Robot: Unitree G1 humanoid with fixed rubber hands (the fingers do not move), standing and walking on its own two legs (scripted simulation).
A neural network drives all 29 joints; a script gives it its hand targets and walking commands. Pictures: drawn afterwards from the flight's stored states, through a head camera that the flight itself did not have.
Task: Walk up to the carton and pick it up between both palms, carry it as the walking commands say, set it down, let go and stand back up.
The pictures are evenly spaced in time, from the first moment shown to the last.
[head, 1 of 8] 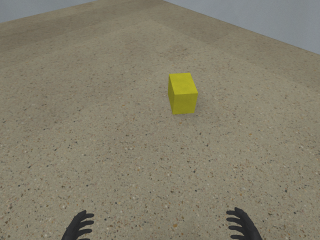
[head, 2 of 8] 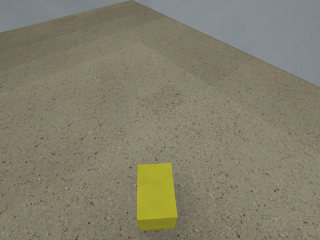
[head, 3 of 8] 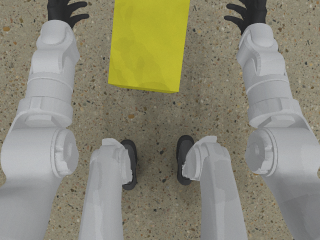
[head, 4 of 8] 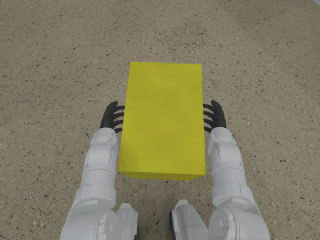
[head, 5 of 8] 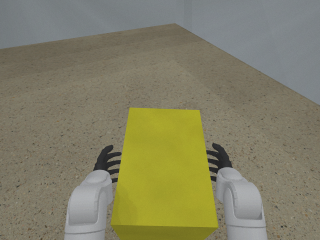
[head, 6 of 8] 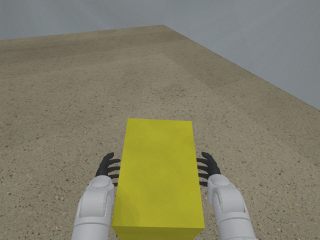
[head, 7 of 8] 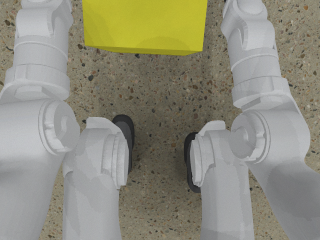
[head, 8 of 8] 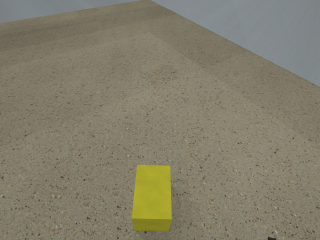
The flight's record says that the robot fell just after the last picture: no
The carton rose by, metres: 0.68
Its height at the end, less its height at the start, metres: +0.00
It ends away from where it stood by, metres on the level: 0.51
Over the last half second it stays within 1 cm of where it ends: yes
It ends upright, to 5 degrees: yes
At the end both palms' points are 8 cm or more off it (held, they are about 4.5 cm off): yes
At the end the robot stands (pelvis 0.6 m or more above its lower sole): yes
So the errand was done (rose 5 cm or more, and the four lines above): yes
